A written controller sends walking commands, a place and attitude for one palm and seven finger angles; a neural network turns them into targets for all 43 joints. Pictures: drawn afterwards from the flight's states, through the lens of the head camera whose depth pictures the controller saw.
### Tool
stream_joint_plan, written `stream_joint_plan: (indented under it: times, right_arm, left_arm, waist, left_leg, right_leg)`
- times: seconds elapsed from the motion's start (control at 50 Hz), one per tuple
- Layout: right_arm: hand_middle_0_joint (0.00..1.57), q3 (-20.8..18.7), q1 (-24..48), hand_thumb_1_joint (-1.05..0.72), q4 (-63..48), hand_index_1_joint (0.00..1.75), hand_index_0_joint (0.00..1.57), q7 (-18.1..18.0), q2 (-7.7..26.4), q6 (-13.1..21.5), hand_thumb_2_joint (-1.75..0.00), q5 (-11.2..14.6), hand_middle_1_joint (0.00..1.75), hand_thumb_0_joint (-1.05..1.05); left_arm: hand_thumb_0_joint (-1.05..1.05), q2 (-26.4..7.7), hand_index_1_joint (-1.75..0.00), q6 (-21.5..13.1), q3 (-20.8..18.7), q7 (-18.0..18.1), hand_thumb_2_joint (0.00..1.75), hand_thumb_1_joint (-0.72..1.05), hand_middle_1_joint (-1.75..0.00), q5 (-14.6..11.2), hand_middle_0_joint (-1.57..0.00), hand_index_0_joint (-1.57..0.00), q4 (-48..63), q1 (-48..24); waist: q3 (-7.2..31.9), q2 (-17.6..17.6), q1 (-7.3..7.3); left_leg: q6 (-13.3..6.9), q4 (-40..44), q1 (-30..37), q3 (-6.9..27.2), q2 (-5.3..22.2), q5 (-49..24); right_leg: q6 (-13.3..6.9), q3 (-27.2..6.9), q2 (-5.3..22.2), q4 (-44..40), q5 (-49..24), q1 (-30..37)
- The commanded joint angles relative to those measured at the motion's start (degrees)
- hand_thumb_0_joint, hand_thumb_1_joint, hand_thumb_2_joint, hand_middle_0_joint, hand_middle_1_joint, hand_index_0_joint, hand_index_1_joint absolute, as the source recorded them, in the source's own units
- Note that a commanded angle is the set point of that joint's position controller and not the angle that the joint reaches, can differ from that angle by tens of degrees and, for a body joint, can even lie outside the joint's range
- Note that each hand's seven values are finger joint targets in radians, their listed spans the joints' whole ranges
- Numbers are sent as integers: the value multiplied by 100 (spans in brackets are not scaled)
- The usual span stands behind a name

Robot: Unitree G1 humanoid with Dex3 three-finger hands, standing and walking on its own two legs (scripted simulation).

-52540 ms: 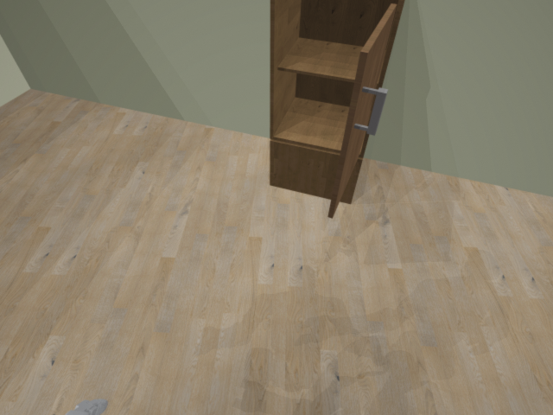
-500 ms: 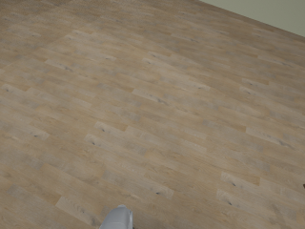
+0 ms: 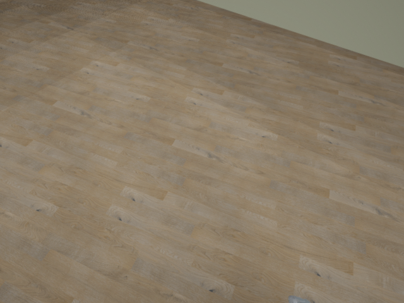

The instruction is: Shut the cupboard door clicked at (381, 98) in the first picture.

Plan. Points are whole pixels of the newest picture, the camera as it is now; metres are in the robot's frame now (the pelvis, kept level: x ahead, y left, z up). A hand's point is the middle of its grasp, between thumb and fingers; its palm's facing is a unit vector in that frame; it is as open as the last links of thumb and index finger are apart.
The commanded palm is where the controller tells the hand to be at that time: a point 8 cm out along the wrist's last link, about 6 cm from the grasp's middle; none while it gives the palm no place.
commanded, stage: turn to face it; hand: left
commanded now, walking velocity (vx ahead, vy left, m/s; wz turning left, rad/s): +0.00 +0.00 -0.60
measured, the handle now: out of the picture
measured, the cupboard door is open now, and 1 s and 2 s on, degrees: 40 40 40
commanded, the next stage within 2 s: none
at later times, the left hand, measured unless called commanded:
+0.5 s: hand (125, 283) +0.18 +0.20 -0.18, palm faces -0.24 -0.94 -0.24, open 7.3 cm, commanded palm none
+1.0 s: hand (170, 266) +0.22 +0.10 -0.15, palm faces -0.55 -0.80 -0.25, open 7.3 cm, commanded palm none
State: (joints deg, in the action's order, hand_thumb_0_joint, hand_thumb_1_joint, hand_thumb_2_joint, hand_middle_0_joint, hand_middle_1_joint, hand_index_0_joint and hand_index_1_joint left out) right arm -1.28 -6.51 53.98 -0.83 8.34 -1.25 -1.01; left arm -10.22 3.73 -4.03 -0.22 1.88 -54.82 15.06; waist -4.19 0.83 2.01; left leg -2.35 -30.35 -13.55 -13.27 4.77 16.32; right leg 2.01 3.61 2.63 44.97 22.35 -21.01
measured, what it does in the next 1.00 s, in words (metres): steps on the spot, turning right: right foot, then left foot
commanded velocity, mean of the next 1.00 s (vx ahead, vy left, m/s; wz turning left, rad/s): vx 0.00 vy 0.00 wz -0.60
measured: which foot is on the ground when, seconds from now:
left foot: down 0.00-0.06, up 0.08-0.42, down 0.44-0.78, up 0.80-1.00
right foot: up 0.00-0.04, down 0.06-0.44, up 0.46-0.78, down 0.80-1.00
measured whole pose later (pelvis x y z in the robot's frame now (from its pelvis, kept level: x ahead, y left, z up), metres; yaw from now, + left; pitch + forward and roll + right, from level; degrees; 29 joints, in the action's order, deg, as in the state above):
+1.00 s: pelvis +0.03 -0.01 +0.00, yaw -34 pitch +1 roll +1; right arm -3.6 -10.4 51.6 -0.9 15.6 -3.3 -0.6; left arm -11.3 2.9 -2.9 -0.3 1.7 -49.8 9.8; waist -5.6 1.2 -0.7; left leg 4.8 -58.3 -27.2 -2.1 4.1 23.8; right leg -1.6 -1.7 -1.1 30.4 15.4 -16.1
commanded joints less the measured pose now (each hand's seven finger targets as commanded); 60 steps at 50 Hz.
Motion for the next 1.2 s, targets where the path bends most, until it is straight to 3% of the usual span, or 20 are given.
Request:
stream_joint_plan:
  times: [0.0,0.02,0.04,0.08,0.16,0.3,0.38,0.42,0.44,0.54,0.72,0.74,0.76,0.78,0.84,0.9,1.08,1.1,1.14,1.18]
  right_arm:
    - [20,-401,-234,-90,-238,30,20,-108,1260,30,-90,-17,30,0]
    - [20,-407,-200,-90,-285,30,20,-91,1156,23,-90,13,30,0]
    - [20,-362,-290,-90,-418,30,20,-53,777,21,-90,51,30,0]
    - [20,-282,67,-90,-622,30,20,-101,683,-89,-90,30,30,0]
    - [20,-279,-46,-90,-482,30,20,-74,805,-49,-90,18,30,0]
    - [20,-245,-146,-90,-655,30,20,-99,810,-4,-90,62,30,0]
    - [20,-247,-995,-90,-482,30,20,-143,976,108,-90,76,30,0]
    - [20,-383,-1210,-90,-574,30,20,-175,1915,162,-90,-57,30,0]
    - [20,-359,-1173,-90,-663,30,20,-174,1925,143,-90,-82,30,0]
    - [20,-254,-562,-90,-784,30,20,-204,1493,145,-90,-94,30,0]
    - [20,-428,-614,-90,-611,30,20,-79,1709,50,-90,-59,30,0]
    - [20,-432,-562,-90,-650,30,20,-44,1636,36,-90,-18,30,0]
    - [20,-354,-518,-90,-820,30,20,-15,1201,17,-90,29,30,0]
    - [20,-286,-195,-90,-1031,30,20,-29,1109,-40,-90,16,30,0]
    - [20,-323,-171,-90,-819,30,20,-81,1260,-88,-90,13,30,0]
    - [20,-275,-356,-90,-705,30,20,-34,1094,-57,-90,2,30,0]
    - [20,-245,-711,-90,-739,30,20,-115,985,44,-90,89,30,0]
    - [20,-256,-999,-90,-653,30,20,-136,1089,96,-90,78,30,0]
    - [20,-390,-1144,-90,-760,30,20,-156,1954,132,-90,-27,30,0]
    - [20,-314,-819,-90,-803,30,20,-207,1709,161,-90,-94,30,0]
  left_arm:
    - [0,-440,-30,-180,-167,-41,90,90,-30,-15,-20,-20,372,415]
    - [0,-668,-30,-227,-217,-28,90,90,-30,7,-20,-20,334,620]
    - [0,-1188,-30,-318,-293,35,90,90,-30,76,-20,-20,354,650]
    - [0,-1312,-30,-314,-321,142,90,90,-30,0,-20,-20,335,739]
    - [0,-1036,-30,-295,-250,175,90,90,-30,-48,-20,-20,534,88]
    - [0,-1321,-30,-240,-328,109,90,90,-30,-6,-20,-20,599,-60]
    - [0,-1239,-30,-145,-310,76,90,90,-30,-80,-20,-20,765,-608]
    - [0,-740,-30,-116,-182,-13,90,90,-30,-137,-20,-20,998,-417]
    - [0,-949,-30,-115,-180,-30,90,90,-30,-73,-20,-20,1066,-583]
    - [0,-808,-30,-25,-202,-202,90,90,-30,-95,-20,-20,937,-686]
    - [0,-808,-30,-96,-161,-223,90,90,-30,-75,-20,-20,983,-571]
    - [0,-1047,-30,-147,-204,-196,90,90,-30,-55,-20,-20,872,-204]
    - [0,-1657,-30,-236,-321,-124,90,90,-30,3,-20,-20,775,140]
    - [0,-1960,-30,-236,-342,-44,90,90,-30,-64,-20,-20,715,301]
    - [0,-1494,-30,-175,-278,81,90,90,-30,-52,-20,-20,939,-589]
    - [0,-1346,-30,-244,-223,73,90,90,-30,-45,-20,-20,981,-627]
    - [0,-1412,-30,-167,-299,58,90,90,-30,-52,-20,-20,874,-611]
    - [0,-1285,-30,-144,-273,50,90,90,-30,-91,-20,-20,889,-735]
    - [0,-799,-30,-133,-156,-47,90,90,-30,-131,-20,-20,1065,-483]
    - [0,-997,-30,-91,-254,-107,90,90,-30,-23,-20,-20,938,-592]
  waist:
    - [585,591,-48]
    - [634,10,55]
    - [655,-1466,53]
    - [638,-1567,170]
    - [792,-650,-61]
    - [671,-864,-28]
    - [779,-693,-448]
    - [805,1884,-409]
    - [644,1227,-469]
    - [536,953,-193]
    - [635,985,-143]
    - [774,501,42]
    - [857,-1291,216]
    - [682,-1782,329]
    - [339,-1417,-59]
    - [675,-886,-176]
    - [828,-848,-311]
    - [877,-649,-491]
    - [889,1791,-441]
    - [594,1215,-314]
  left_leg:
    - [-319,90,383,635,1400,-1777]
    - [-15,-602,80,350,1034,-1144]
    - [360,-1692,-1056,-18,274,653]
    - [454,-3362,-2002,1170,-179,1896]
    - [611,-3530,-1999,1381,-43,834]
    - [650,-1694,-1355,1226,-249,896]
    - [577,578,416,1226,-275,-492]
    - [-436,1494,1077,3424,2070,-1537]
    - [-794,1379,551,3538,2330,-1562]
    - [-568,953,689,1635,1442,-2760]
    - [-146,128,197,840,1457,-1845]
    - [133,-568,-260,614,1192,-1306]
    - [533,-1909,-1457,138,460,754]
    - [642,-3061,-2146,679,0,2116]
    - [615,-3833,-2224,1473,238,1055]
    - [720,-3149,-1769,1235,62,703]
    - [612,-234,-288,1174,-352,140]
    - [568,611,472,1256,-195,-388]
    - [-366,1503,1046,3304,2057,-1136]
    - [-626,1375,478,2957,1973,-1833]
  right_leg:
    - [-130,151,-110,-1309,-1093,546]
    - [-298,-422,160,-1917,-2129,931]
    - [-782,-2020,1353,-2363,-3786,1568]
    - [-1533,-2748,1744,-2597,-4217,1621]
    - [-1332,-1908,1156,-2278,-3819,1727]
    - [-1354,-2196,998,-2159,-3628,1454]
    - [-768,-2040,468,-1534,-2649,351]
    - [-114,-614,-671,562,1286,-1078]
    - [-89,-744,-423,1486,1396,-976]
    - [109,-350,-114,1793,607,-963]
    - [-124,212,-298,-1225,-560,800]
    - [-226,8,-171,-1980,-1213,1555]
    - [-667,-1677,1166,-2645,-2407,2375]
    - [-1262,-2647,1985,-2634,-3698,1982]
    - [-1376,-2345,1422,-2803,-1759,1076]
    - [-1223,-1748,996,-2357,-3036,1250]
    - [-1021,-2377,723,-1851,-2981,741]
    - [-757,-2196,461,-1560,-2421,201]
    - [-128,-674,-641,623,1194,-1100]
    - [8,-778,-317,2101,949,-1219]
